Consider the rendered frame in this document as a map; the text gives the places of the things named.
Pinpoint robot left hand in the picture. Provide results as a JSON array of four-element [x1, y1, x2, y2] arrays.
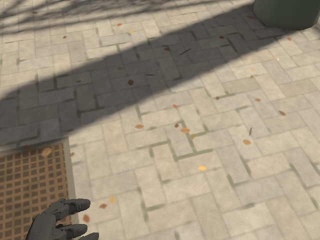
[[25, 198, 99, 240]]

